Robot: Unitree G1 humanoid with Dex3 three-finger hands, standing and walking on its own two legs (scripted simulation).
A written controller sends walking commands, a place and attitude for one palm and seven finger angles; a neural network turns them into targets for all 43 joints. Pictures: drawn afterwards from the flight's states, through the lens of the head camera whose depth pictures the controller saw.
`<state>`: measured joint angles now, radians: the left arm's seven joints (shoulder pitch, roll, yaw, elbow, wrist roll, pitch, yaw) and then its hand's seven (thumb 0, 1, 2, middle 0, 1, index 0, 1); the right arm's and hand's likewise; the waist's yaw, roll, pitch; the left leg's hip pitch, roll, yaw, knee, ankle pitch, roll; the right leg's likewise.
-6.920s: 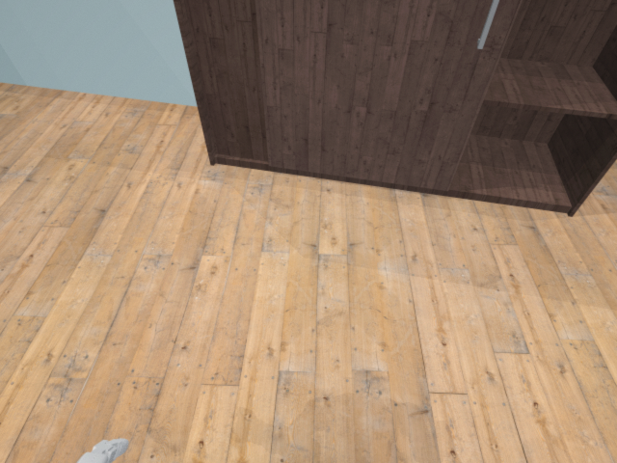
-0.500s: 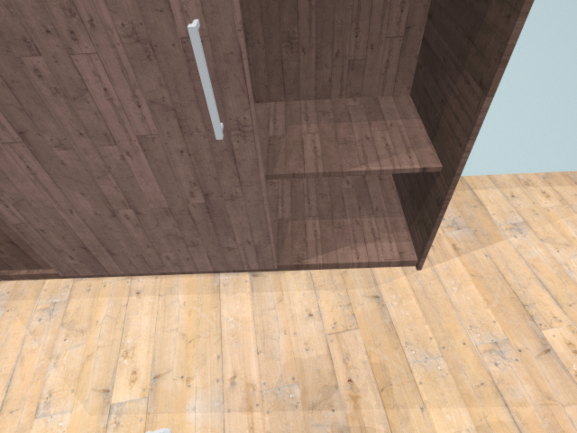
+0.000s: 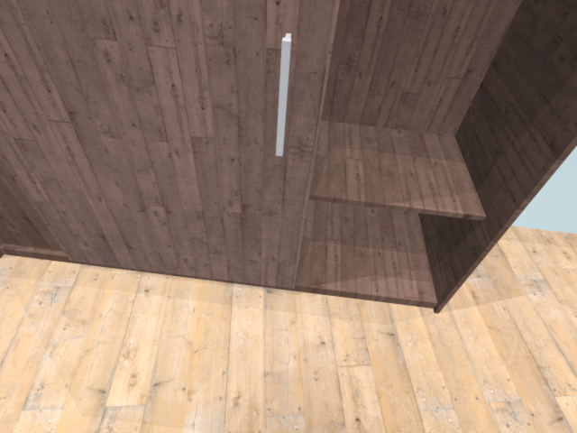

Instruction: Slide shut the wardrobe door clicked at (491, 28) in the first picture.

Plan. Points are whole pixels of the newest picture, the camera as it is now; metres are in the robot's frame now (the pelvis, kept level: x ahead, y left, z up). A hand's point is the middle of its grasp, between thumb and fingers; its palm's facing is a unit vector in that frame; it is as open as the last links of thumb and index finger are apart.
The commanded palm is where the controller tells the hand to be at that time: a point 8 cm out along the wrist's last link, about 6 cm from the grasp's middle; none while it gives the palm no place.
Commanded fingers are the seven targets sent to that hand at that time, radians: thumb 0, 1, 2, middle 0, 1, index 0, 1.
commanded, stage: take the last steps up to it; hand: left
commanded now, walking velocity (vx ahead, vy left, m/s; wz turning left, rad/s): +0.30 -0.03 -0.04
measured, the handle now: (283, 100) +0.74 +0.09 +0.09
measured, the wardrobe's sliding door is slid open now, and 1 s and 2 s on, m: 0.57 0.57 0.57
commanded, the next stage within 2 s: come to a stop and stand still in 0.56 s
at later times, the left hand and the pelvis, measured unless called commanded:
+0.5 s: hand (225, 336) +0.32 +0.14 -0.18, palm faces -0.06 -0.98 -0.18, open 7.4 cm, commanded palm none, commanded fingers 0.00 0.90 0.90 -0.20 -0.30 -0.20 -0.30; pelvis +0.19 -0.02 -0.02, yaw -2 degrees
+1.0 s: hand (214, 334) +0.32 +0.16 -0.18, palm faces +0.03 -0.97 -0.23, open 7.4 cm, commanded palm none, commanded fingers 0.00 0.90 0.90 -0.20 -0.30 -0.20 -0.30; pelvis +0.29 -0.03 +0.00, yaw -3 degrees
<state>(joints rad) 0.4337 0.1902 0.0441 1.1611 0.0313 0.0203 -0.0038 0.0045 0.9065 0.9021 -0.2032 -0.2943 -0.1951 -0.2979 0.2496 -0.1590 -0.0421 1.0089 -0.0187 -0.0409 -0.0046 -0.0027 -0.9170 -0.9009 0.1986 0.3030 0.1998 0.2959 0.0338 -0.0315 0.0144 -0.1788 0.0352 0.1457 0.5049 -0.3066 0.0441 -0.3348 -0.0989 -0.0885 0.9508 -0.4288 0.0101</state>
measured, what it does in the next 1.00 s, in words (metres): walks ahead: right foot, then left foot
